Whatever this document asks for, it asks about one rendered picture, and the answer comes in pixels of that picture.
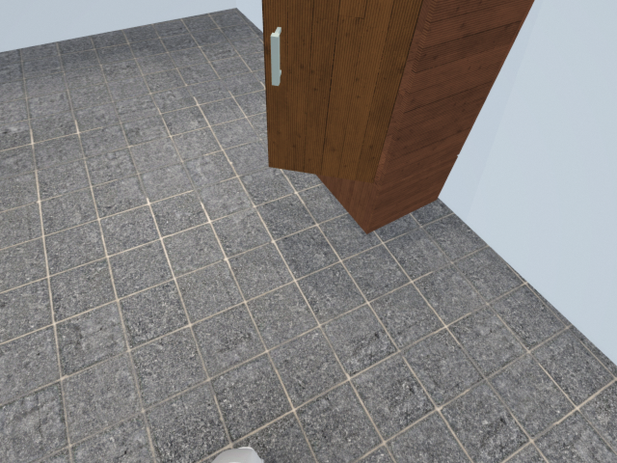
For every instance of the cupboard door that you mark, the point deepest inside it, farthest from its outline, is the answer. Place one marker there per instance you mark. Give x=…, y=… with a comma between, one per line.
x=342, y=63

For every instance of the handle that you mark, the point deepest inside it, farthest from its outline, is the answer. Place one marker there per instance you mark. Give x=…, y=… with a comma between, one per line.
x=275, y=57

